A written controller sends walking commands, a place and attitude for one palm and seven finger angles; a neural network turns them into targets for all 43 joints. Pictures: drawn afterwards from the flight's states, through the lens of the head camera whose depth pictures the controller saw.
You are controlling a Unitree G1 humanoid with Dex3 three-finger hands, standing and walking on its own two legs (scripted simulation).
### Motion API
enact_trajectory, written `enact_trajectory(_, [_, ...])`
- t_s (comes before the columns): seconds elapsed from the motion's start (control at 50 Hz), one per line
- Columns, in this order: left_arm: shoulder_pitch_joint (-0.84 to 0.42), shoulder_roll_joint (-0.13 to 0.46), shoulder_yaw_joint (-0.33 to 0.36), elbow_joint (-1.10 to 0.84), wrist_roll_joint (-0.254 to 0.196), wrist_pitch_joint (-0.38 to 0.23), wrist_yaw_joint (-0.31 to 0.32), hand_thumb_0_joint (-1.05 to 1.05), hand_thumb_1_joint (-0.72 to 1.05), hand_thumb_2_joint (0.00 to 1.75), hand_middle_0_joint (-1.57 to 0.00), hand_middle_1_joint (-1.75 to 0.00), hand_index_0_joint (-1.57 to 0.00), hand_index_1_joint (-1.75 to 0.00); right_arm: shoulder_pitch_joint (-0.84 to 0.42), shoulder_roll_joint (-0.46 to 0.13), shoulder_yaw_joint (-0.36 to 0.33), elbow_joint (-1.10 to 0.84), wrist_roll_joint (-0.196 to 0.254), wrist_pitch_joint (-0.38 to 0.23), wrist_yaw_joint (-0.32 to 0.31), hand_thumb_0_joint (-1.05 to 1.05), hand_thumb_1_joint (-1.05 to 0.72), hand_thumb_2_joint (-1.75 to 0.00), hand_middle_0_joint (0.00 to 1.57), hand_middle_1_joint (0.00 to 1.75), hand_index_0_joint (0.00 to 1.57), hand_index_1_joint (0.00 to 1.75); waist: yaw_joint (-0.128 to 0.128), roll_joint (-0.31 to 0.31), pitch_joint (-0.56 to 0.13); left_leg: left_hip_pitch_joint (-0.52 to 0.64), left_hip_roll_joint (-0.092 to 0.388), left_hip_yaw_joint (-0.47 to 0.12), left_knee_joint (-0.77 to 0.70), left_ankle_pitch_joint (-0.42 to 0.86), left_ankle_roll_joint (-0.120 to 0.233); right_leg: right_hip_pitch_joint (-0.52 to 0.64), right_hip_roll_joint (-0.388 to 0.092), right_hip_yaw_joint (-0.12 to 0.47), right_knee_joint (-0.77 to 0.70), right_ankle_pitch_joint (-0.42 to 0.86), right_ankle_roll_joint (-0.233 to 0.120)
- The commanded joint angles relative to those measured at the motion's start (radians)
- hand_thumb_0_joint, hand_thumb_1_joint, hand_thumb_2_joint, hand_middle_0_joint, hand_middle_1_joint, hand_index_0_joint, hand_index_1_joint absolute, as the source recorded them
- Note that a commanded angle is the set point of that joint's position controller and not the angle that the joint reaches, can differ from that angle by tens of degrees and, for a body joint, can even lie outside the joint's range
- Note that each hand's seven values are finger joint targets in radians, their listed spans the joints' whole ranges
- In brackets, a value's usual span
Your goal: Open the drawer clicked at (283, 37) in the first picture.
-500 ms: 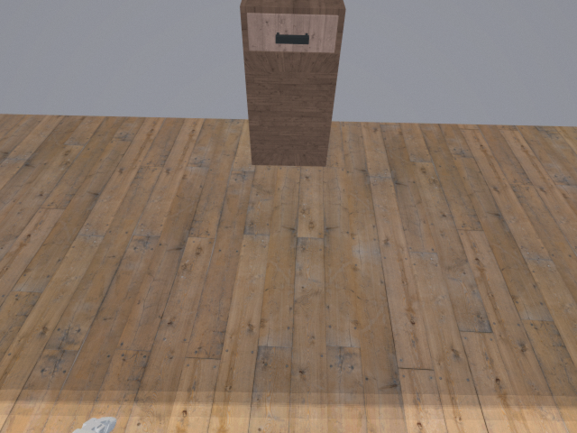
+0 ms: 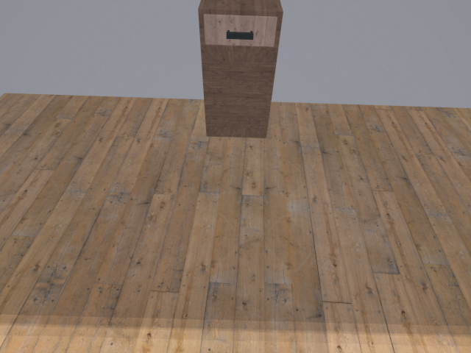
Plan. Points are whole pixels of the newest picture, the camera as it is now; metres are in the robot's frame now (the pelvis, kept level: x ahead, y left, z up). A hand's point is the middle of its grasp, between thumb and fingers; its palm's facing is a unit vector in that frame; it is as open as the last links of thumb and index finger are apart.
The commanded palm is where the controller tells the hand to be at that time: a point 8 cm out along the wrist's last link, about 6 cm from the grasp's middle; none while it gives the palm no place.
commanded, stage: stand and wait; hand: left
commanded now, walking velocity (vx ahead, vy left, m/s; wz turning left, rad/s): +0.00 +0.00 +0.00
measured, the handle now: (239, 33) +1.52 +0.08 -0.09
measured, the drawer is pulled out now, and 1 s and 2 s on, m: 0.00 0.00 0.00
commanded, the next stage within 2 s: look at it before walking up in 0.32 s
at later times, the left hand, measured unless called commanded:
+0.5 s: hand out of the picture +0.06 +0.24 -0.15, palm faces -0.04 -0.94 -0.33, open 7.4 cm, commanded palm none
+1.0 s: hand out of the picture +0.05 +0.24 -0.16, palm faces -0.03 -0.94 -0.33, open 7.4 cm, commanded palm none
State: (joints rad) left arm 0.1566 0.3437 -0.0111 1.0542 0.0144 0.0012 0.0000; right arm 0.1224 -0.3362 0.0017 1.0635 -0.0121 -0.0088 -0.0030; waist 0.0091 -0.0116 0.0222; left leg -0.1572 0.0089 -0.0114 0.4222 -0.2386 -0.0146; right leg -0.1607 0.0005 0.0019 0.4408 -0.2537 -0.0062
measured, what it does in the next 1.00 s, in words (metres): stands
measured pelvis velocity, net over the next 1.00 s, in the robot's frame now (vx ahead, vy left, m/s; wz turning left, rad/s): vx -0.01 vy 0.00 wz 0.00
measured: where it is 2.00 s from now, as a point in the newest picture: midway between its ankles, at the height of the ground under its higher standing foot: outside the picture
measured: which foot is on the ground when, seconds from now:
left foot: down 0.00-1.00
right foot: down 0.00-1.00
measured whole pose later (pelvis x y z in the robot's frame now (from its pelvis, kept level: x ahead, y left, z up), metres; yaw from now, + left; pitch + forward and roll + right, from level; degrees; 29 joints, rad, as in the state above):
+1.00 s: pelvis -0.01 +0.00 +0.00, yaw +0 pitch -2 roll +0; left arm 0.16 0.34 -0.01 1.09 0.02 -0.01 0.00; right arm 0.13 -0.33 0.01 1.11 -0.01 -0.01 0.00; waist 0.01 -0.01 0.02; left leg -0.14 0.01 -0.01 0.37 -0.20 -0.02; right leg -0.15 0.01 0.00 0.39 -0.21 -0.01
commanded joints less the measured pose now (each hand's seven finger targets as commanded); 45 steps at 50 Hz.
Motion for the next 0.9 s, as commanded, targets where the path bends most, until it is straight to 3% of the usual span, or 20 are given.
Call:
enact_trajectory(0.0, [-0.054,0.203,0.047,-0.06,-0.006,-0.025,0.012,0.0,0.9,0.9,-0.2,-0.3,-0.2,-0.3,-0.061,-0.199,-0.038,-0.058,0.001,-0.026,-0.014,0.0,-0.9,-0.9,0.2,0.3,0.2,0.3,-0.006,0.01,-0.07,0.01,0.101,-0.078,-0.06,0.189,0.047,0.019,-0.121,0.101,-0.081,0.193,-0.033])
enact_trajectory(0.52, [-0.049,0.197,0.043,-0.035,-0.002,-0.024,0.009,0.0,0.9,0.9,-0.2,-0.3,-0.2,-0.3,-0.032,-0.196,-0.034,-0.018,0.002,-0.024,-0.008,0.0,-0.9,-0.9,0.2,0.3,0.2,0.3,-0.005,0.003,-0.029,-0.01,0.102,-0.09,-0.103,0.096,0.042,-0.019,-0.115,0.12,-0.133,0.049,-0.028])
enact_trajectory(0.88, [-0.033,0.197,0.041,-0.026,-0.003,-0.028,0.011,0.0,0.9,0.9,-0.2,-0.3,-0.2,-0.3,-0.034,-0.197,-0.032,-0.012,0.006,-0.026,-0.01,0.0,-0.9,-0.9,0.2,0.3,0.2,0.3,-0.004,0.015,-0.063,0.027,0.111,-0.091,-0.098,0.183,0.042,0.02,-0.12,0.105,-0.119,0.168,-0.028])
